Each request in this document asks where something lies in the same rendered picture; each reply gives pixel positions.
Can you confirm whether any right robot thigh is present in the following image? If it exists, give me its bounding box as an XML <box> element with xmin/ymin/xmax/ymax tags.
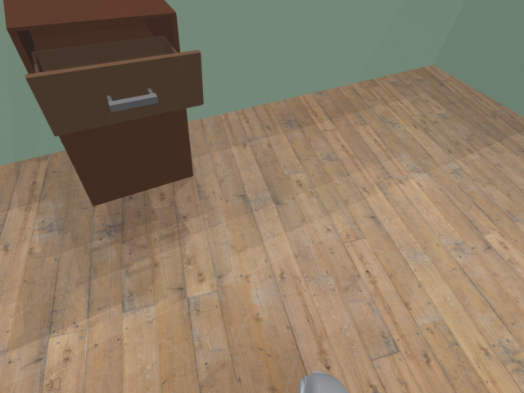
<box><xmin>298</xmin><ymin>373</ymin><xmax>349</xmax><ymax>393</ymax></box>

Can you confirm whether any cabinet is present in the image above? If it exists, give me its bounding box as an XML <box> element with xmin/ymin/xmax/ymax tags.
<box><xmin>3</xmin><ymin>0</ymin><xmax>193</xmax><ymax>206</ymax></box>

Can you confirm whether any handle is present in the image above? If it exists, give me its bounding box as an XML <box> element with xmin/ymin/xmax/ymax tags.
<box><xmin>106</xmin><ymin>88</ymin><xmax>159</xmax><ymax>112</ymax></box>

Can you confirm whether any drawer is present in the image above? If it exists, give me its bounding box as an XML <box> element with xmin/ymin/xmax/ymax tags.
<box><xmin>25</xmin><ymin>36</ymin><xmax>204</xmax><ymax>136</ymax></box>

